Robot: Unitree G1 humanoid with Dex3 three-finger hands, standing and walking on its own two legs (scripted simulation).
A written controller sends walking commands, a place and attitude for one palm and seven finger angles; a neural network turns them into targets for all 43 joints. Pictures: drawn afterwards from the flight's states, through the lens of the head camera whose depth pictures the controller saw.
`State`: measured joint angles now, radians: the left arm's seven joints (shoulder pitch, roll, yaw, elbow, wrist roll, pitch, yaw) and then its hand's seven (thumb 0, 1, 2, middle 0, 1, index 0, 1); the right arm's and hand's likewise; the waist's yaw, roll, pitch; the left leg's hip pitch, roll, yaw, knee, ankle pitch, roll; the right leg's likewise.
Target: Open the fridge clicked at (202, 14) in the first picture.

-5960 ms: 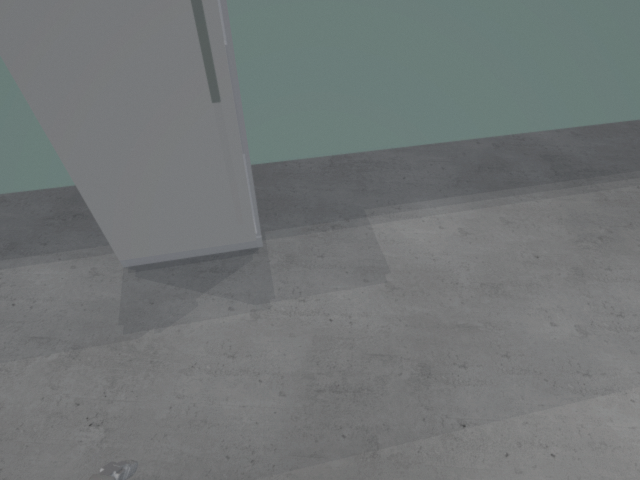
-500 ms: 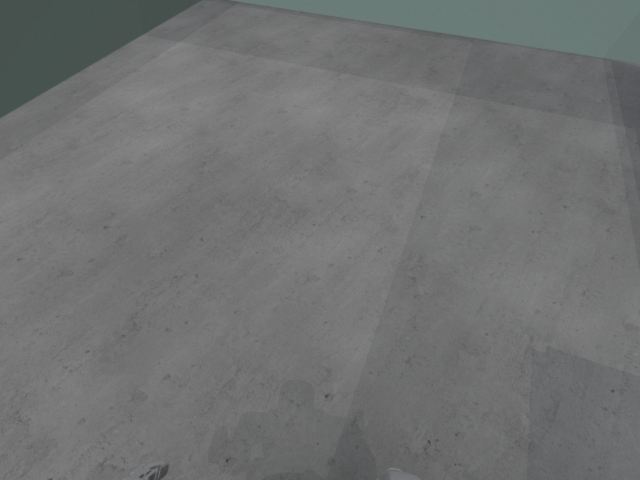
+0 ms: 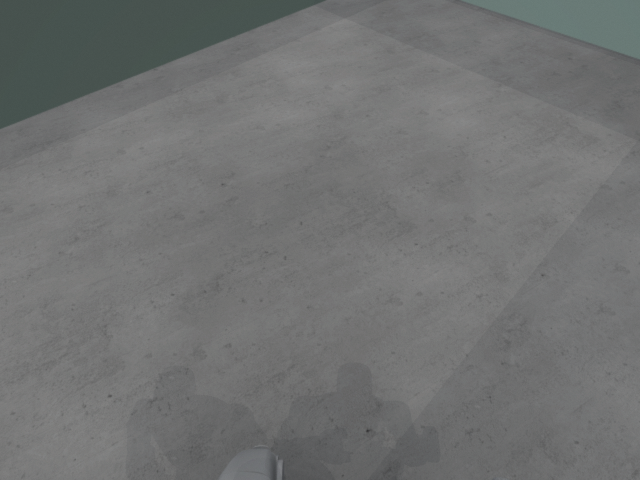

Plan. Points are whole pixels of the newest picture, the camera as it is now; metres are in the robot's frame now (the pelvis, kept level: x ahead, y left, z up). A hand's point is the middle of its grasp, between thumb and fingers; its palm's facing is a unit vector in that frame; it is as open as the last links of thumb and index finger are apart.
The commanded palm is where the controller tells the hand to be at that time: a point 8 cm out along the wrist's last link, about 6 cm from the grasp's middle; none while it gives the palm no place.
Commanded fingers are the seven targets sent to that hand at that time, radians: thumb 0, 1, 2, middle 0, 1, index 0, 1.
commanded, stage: turn to face it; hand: right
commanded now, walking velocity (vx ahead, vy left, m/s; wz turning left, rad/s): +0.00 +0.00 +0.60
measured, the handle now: out of the picture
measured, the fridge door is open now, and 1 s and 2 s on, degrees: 0 0 0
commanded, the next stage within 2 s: none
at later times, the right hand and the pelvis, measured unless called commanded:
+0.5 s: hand out of the picture +0.13 -0.16 -0.17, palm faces +0.16 +0.97 -0.16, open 7.3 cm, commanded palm none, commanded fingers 0.00 -0.90 -0.90 0.20 0.30 0.20 0.30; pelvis +0.04 +0.02 -0.01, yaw -8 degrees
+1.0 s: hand out of the picture +0.07 -0.21 -0.15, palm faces +0.41 +0.88 -0.26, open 7.4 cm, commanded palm none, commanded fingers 0.00 -0.90 -0.90 0.20 0.30 0.20 0.30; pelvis +0.04 +0.02 +0.00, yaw -24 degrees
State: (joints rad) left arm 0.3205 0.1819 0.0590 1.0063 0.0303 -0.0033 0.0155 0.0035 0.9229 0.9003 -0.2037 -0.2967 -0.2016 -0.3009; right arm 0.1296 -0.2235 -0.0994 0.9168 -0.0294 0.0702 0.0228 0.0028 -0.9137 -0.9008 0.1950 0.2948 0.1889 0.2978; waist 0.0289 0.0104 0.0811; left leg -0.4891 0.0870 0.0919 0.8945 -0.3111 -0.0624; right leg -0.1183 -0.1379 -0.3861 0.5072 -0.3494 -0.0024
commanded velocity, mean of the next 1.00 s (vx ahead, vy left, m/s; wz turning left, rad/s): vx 0.00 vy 0.00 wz -0.59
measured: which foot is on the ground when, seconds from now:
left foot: up 0.00-0.06, down 0.08-0.54, up 0.56-1.00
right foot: down 0.00-0.08, up 0.10-0.52, down 0.54-1.00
